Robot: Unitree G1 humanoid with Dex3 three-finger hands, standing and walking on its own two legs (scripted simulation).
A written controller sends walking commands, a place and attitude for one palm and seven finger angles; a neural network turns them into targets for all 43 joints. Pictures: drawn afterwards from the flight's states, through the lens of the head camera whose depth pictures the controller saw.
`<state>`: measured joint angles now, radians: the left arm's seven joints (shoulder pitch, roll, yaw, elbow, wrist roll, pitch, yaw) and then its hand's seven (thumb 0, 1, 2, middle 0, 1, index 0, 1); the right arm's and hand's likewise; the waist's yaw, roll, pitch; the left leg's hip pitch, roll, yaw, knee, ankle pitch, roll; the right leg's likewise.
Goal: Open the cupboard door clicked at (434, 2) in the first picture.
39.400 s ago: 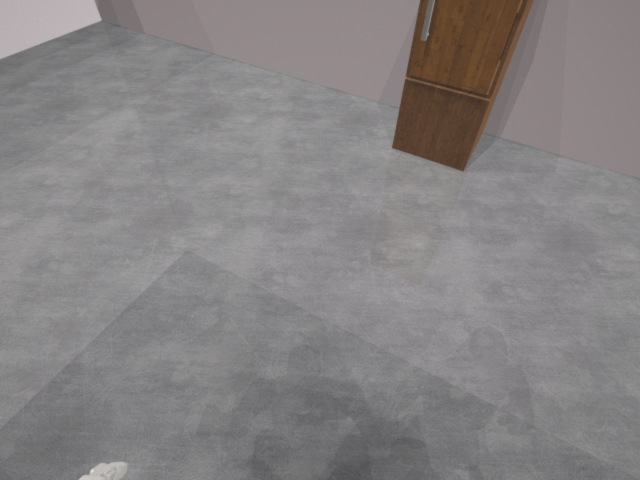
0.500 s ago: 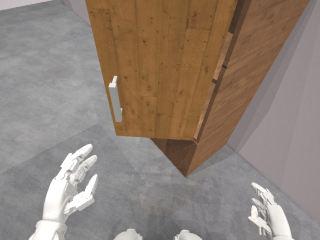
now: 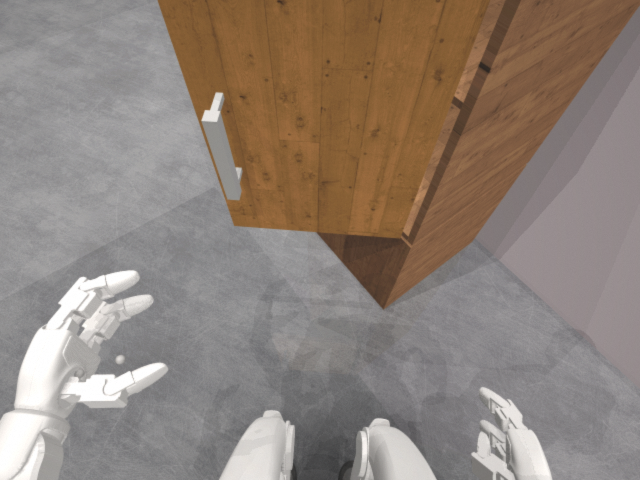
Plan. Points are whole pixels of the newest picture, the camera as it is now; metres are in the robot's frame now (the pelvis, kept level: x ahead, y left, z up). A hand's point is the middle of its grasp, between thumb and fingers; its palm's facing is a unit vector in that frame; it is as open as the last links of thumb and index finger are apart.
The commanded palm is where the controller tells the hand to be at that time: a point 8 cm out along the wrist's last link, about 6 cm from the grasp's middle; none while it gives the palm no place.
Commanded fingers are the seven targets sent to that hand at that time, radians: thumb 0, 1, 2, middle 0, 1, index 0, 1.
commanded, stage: raise the hand with hooked fingers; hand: left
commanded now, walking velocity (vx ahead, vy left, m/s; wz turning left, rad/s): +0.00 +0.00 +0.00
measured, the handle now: (226, 150) +0.55 +0.18 +0.02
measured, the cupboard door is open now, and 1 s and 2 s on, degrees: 48 48 48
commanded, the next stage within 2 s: move the hooked fingers beside the handle in 1.24 s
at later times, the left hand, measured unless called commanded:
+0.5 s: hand (66, 347) +0.25 +0.30 +0.02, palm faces -0.01 -1.00 -0.04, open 13.8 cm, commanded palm +0.24 +0.35 +0.03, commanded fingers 0.00 -0.50 0.30 -0.30 -1.20 -0.30 -1.20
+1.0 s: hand (52, 318) +0.28 +0.33 +0.03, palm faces -0.04 -1.00 -0.05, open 14.0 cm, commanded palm +0.26 +0.37 +0.03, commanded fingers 0.00 -0.50 0.30 -0.30 -1.20 -0.30 -1.20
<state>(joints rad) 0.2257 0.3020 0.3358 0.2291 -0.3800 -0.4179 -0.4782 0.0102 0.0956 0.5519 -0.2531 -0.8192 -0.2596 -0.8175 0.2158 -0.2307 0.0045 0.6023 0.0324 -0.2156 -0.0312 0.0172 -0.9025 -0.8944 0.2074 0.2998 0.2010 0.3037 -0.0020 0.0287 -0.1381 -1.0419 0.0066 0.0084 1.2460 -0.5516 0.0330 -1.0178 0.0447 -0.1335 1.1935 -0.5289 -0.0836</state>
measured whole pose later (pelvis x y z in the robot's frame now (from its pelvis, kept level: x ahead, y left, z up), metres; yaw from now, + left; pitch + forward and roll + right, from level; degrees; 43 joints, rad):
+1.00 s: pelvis +0.00 +0.05 +0.00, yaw -1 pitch +22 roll -5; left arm 0.03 0.43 0.42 0.36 -0.38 -0.38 -0.55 -0.01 -0.50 0.30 -0.29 -1.20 -0.30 -1.20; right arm 0.25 -0.30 0.01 0.53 0.04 -0.19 -0.02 0.02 -0.90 -0.89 0.21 0.30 0.20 0.30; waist -0.01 0.03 -0.15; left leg -1.09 -0.02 0.03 1.26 -0.55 0.10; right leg -1.05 0.02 -0.11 1.17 -0.50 -0.01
